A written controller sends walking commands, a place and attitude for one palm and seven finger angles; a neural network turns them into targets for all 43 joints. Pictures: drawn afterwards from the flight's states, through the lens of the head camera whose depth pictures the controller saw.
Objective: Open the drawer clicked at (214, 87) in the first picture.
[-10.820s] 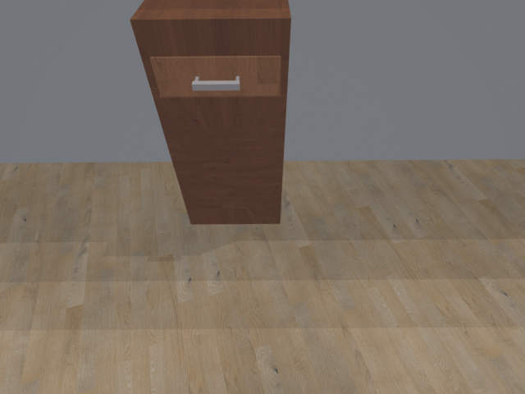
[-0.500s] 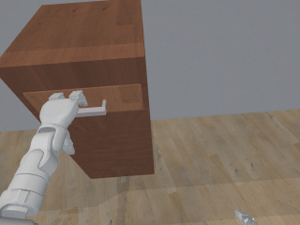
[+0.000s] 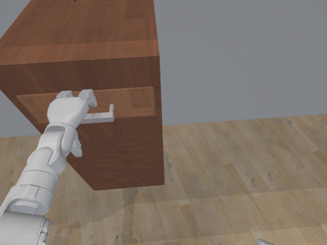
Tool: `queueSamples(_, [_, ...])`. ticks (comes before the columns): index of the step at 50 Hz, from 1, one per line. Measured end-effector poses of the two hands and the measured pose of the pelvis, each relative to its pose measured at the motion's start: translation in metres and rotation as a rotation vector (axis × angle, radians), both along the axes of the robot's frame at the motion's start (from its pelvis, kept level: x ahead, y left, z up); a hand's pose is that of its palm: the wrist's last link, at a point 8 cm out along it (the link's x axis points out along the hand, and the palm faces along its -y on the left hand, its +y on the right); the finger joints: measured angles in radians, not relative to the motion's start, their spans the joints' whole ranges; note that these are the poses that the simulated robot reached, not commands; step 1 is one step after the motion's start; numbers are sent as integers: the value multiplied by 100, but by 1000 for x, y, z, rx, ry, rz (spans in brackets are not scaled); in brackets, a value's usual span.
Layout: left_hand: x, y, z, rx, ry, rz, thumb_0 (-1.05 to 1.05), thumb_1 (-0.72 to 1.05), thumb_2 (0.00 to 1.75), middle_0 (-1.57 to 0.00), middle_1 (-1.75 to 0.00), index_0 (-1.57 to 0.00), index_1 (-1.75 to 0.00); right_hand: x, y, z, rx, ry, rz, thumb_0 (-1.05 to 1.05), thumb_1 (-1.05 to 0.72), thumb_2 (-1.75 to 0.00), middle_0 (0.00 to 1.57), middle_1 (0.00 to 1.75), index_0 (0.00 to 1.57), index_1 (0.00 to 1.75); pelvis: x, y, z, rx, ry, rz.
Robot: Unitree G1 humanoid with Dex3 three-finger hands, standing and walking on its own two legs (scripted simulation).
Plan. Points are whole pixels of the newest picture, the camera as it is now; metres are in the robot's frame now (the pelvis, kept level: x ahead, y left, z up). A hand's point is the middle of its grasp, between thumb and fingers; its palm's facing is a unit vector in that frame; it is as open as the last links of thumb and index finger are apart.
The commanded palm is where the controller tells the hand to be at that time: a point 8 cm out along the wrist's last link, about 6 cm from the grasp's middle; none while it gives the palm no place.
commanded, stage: move the hooked fingers above the handle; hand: left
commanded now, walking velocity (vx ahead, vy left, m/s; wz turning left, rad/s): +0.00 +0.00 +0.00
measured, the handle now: (90, 113) +0.47 +0.26 +0.01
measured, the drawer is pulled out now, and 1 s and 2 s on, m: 0.00 0.00 0.00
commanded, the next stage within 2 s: none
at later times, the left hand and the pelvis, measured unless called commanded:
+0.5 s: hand (73, 121) +0.40 +0.26 +0.06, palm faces +0.01 -0.03 -1.00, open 13.8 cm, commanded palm +0.38 +0.27 +0.12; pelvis +0.00 +0.00 +0.00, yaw -1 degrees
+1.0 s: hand (71, 119) +0.40 +0.27 +0.06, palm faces -0.01 +0.01 -1.00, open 13.8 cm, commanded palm +0.38 +0.26 +0.12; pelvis +0.00 -0.01 +0.00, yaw -1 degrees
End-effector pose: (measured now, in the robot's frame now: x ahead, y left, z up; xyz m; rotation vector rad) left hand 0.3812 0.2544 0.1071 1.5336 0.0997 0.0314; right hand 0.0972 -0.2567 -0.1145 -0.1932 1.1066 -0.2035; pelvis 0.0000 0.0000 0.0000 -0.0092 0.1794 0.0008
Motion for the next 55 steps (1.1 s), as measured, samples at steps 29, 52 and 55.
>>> queueSamples(29, [1,9,9,21,-47,51,-1,-49,30,-32,-120,-32,-120,-13,-14,-2,-3,10,-39,0,-91,-90,20,30,21,30,-4,-5,-1,0,14,-9])
queueSamples(52, [1,18,7,53,6,123,0,-48,30,-32,-120,-31,-120,-23,-14,-6,16,29,-48,0,-90,-90,20,30,21,30,-3,-11,0,6,10,-19])
queueSamples(55, [-3,16,2,39,45,106,-1,-48,30,-32,-120,-31,-120,-23,-17,-5,2,38,-44,0,-90,-90,20,30,21,30,-2,-11,1,4,8,-11])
